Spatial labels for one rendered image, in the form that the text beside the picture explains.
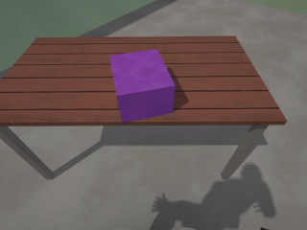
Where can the table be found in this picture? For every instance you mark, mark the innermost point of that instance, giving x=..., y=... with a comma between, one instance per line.
x=68, y=82

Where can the carton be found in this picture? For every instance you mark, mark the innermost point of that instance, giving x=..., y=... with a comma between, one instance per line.
x=144, y=87

